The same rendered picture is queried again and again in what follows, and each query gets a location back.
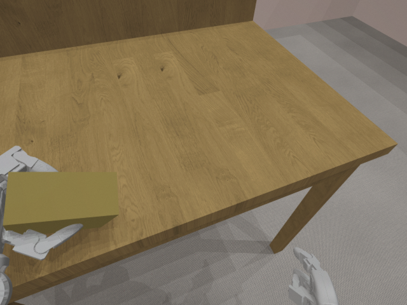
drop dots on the robot left hand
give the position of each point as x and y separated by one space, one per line
31 243

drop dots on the table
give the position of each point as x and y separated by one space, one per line
202 114

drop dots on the sponge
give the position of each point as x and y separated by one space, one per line
49 201

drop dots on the robot right hand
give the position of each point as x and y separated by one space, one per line
317 289

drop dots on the robot left forearm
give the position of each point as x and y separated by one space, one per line
6 287

